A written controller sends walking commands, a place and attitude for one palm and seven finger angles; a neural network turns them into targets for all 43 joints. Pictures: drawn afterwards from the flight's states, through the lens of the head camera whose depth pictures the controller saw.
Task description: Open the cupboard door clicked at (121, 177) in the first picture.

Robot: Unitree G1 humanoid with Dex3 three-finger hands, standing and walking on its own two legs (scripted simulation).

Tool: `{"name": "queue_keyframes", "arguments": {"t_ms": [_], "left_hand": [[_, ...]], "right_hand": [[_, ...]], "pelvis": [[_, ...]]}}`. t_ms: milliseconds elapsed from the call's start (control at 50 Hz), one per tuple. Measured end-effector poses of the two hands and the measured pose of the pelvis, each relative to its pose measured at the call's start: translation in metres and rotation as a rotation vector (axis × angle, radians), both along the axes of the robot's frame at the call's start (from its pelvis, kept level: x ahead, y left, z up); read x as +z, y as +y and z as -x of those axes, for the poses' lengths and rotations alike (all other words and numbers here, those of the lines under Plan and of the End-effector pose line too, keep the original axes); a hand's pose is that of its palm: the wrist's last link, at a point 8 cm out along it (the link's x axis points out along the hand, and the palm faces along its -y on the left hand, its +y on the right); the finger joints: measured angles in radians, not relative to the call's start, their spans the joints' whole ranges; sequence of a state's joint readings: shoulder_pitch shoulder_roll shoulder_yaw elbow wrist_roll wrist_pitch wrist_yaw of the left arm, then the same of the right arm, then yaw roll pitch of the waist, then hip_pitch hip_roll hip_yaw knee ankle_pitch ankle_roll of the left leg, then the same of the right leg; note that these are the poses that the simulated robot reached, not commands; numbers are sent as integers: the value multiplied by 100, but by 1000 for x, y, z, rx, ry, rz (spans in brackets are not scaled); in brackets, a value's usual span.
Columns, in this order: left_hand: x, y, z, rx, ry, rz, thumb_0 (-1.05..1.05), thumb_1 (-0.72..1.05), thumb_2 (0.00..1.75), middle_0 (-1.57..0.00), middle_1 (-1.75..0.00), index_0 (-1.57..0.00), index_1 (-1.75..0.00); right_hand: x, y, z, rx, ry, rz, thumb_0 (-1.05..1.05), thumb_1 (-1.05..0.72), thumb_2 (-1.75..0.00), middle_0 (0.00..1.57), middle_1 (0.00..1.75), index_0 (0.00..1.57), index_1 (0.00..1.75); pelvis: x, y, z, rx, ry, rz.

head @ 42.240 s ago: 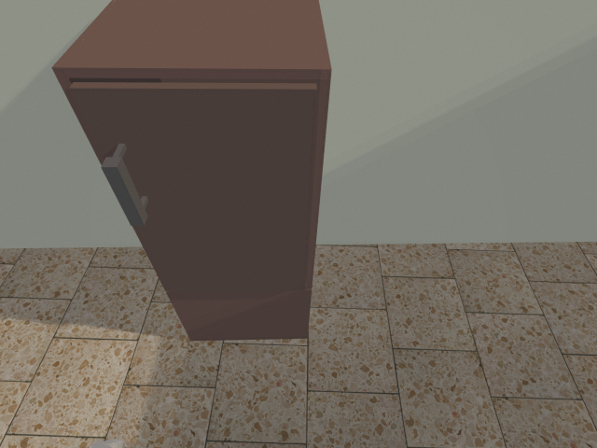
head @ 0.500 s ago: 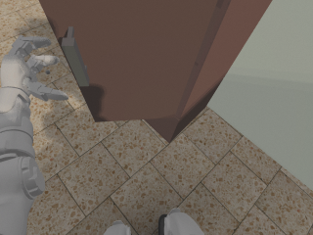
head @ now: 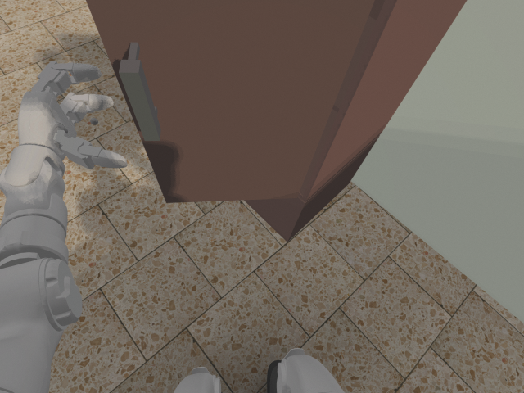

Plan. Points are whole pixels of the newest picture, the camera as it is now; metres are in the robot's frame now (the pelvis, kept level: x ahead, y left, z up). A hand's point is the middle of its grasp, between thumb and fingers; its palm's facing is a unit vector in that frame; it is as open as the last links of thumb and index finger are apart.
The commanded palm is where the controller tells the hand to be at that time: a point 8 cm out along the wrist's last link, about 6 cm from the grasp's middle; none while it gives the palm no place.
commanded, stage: slide the fingers in behind the handle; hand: left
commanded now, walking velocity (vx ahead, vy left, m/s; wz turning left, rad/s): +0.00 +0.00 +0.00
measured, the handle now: (144, 94) +0.55 +0.16 +0.08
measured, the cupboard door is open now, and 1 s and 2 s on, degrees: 50 50 50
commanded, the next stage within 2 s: close the thumb around the handle in 1.60 s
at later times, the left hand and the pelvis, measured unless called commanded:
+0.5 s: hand (120, 116) +0.50 +0.18 +0.08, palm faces +0.00 -1.00 -0.01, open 14.0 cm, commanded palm +0.48 +0.23 +0.08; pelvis +0.00 +0.00 +0.00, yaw -1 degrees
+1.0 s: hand (145, 116) +0.51 +0.15 +0.08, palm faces -0.01 -1.00 +0.01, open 14.0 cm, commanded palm +0.48 +0.20 +0.08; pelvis +0.00 -0.01 +0.00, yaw +0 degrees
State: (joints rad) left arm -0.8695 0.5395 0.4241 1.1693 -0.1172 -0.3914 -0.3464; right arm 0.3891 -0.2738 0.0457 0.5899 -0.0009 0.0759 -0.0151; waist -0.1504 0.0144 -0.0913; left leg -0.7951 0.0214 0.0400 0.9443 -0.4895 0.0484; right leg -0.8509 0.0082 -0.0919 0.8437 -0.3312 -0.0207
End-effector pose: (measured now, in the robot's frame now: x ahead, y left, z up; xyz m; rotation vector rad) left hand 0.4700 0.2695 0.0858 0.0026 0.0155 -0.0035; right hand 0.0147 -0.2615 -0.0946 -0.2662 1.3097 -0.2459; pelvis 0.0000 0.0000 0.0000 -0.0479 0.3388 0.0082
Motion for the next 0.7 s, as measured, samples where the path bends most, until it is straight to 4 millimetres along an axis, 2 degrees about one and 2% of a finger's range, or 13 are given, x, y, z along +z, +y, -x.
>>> {"name": "queue_keyframes", "arguments": {"t_ms": [200,340,500,700], "left_hand": [[1,-15,-9,-14,-4,4,-2,-50,30,-30,-120,-30,-120],[-4,-27,-13,-10,13,1,-2,-50,30,-30,-120,-30,-120],[-5,-32,-14,2,0,-5,-2,-50,30,-30,-120,-30,-120],[-7,-41,-15,3,7,-1,-2,-50,30,-30,-120,-30,-121]], "right_hand": [[-1,0,24,-22,49,-5,0,-90,-90,21,30,20,30],[-1,0,32,-41,56,-10,0,-90,-90,21,30,20,30],[-1,-1,30,-43,54,-16,0,-90,-90,21,30,20,30],[-3,-3,15,-21,31,-21,0,-90,-90,21,30,20,30]], "pelvis": [[-2,-1,3,-2,11,-1],[-2,-2,3,-9,13,-4],[-1,-4,1,-13,16,-7],[-1,-6,-2,-5,18,-8]]}}
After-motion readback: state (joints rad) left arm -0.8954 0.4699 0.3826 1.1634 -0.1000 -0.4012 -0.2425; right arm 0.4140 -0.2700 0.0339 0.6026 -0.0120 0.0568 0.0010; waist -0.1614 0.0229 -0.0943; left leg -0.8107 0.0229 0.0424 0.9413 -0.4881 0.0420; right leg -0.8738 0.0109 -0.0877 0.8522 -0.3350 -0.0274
